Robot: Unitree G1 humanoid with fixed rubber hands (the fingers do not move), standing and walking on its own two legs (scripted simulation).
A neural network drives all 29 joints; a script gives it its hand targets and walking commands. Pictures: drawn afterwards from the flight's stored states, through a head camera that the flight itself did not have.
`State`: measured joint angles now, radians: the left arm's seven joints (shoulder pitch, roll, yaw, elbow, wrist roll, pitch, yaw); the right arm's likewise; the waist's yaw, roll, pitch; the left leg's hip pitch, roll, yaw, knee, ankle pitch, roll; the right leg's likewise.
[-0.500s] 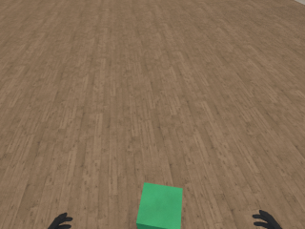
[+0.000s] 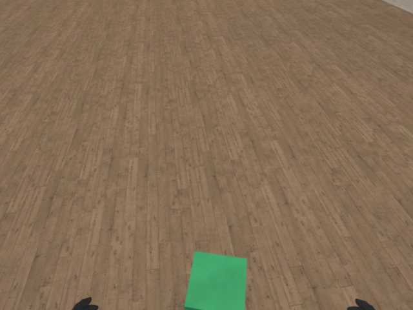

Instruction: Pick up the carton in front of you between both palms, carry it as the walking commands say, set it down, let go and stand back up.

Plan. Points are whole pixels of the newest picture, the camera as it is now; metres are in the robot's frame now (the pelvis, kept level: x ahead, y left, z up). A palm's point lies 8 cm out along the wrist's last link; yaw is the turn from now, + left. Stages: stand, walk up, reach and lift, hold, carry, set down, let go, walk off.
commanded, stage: stand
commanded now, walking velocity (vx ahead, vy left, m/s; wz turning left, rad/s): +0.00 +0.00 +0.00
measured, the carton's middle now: (217, 291) +0.36 +0.00 -0.65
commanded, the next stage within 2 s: none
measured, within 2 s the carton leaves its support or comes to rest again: neither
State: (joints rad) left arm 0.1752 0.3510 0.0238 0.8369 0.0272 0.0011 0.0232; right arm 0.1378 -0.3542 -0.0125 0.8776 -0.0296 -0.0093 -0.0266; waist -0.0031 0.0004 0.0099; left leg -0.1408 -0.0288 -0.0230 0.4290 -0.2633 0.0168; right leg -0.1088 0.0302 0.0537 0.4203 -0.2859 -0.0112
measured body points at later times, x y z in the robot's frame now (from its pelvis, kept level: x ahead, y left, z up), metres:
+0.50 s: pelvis -0.02 +0.00 +0.00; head -0.02 +0.00 +0.45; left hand +0.09 +0.31 -0.11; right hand +0.09 -0.31 -0.11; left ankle -0.02 +0.11 -0.74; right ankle -0.04 -0.11 -0.74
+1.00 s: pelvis -0.02 +0.00 +0.01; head -0.02 +0.00 +0.46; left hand +0.08 +0.31 -0.11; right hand +0.08 -0.31 -0.11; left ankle -0.02 +0.11 -0.74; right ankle -0.04 -0.12 -0.74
